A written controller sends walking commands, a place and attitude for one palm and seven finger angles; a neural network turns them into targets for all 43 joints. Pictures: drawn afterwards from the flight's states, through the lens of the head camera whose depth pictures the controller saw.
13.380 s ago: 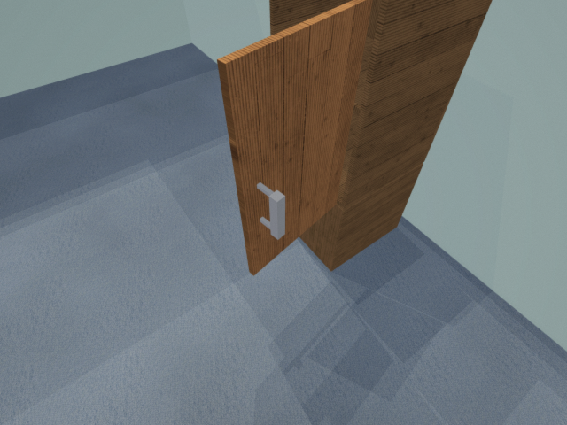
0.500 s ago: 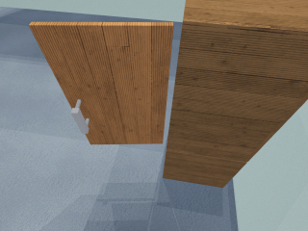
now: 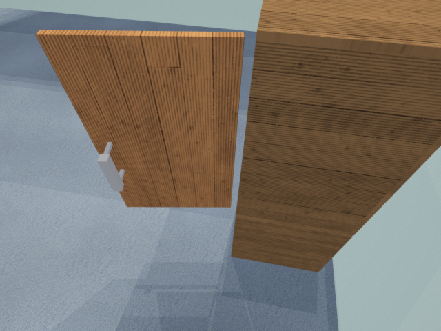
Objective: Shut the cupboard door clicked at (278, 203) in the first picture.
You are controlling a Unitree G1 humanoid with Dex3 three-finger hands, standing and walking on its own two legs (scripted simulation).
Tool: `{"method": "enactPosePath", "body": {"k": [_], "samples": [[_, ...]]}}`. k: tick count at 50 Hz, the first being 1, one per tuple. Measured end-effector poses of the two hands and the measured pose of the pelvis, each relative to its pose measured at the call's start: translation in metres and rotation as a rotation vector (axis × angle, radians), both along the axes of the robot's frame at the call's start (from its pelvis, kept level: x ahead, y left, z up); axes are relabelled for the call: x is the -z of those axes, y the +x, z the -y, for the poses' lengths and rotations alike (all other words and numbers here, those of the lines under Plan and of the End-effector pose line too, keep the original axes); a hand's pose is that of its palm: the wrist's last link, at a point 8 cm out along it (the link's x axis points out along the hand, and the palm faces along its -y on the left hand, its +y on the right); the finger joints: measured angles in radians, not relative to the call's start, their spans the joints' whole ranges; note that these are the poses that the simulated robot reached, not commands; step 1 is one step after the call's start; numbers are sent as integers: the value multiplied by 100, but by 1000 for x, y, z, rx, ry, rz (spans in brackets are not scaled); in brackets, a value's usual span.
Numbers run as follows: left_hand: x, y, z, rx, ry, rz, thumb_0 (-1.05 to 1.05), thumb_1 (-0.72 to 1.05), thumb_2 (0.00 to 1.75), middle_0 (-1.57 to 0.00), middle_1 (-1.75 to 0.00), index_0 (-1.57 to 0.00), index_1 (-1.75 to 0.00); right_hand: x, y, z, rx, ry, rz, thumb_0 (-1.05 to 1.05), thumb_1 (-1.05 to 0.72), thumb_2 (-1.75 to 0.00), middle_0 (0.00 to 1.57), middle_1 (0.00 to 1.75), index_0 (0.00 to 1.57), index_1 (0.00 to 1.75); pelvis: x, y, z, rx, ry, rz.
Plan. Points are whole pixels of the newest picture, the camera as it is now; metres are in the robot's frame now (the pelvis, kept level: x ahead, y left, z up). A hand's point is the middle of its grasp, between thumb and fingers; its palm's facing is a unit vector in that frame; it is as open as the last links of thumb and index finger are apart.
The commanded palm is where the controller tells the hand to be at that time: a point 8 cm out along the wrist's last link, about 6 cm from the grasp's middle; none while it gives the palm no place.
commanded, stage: come to a stop and stand still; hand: left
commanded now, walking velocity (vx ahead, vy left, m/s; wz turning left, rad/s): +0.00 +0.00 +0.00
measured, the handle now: (113, 167) +0.49 +0.31 -0.08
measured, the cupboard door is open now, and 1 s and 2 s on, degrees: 100 100 100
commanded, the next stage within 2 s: look again from close up in 0.64 s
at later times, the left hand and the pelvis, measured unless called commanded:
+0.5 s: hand out of the picture +0.00 +0.23 -0.16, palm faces -0.02 -0.97 -0.25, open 7.4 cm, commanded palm none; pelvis -0.04 +0.03 +0.00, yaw -1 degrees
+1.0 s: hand out of the picture -0.04 +0.20 -0.17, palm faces -0.03 -0.98 -0.18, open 7.4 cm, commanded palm none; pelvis -0.04 +0.03 +0.01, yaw -1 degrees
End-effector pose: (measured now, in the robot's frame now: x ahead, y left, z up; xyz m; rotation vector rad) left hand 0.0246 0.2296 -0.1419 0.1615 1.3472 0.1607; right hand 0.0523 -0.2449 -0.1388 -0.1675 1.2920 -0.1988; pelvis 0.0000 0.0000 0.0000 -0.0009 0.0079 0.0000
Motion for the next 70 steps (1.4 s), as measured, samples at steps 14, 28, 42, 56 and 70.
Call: {"method": "enactPosePath", "body": {"k": [14,28,42,56,70], "samples": [[-2,-14,-16,60,9,32,1,91,90,-20,-30,-20,-30,-3,-37,-34,17,28,56,0,-92,-90,20,30,20,30,-1,-20,-18,24,-5,27],[-14,-42,-48,54,44,47,1,90,90,-20,-30,-20,-30,0,-91,-49,-8,51,-19,0,-91,-90,20,30,20,30,-5,-44,-35,17,6,28],[-7,-77,-33,32,-2,-60,1,90,90,-20,-30,-20,-30,-5,-96,-42,-11,32,-62,0,-91,-90,20,30,20,30,-7,-42,-33,20,6,25],[-3,-54,-20,46,-26,-21,1,90,90,-20,-30,-20,-30,-7,-72,-43,-19,35,-29,0,-91,-90,20,30,20,30,-9,-36,-28,24,3,31],[-7,-37,-29,52,0,2,1,90,90,-20,-30,-20,-30,-7,-71,-41,-14,34,-46,0,-91,-90,20,30,20,30,-10,-30,-27,25,3,30]]}}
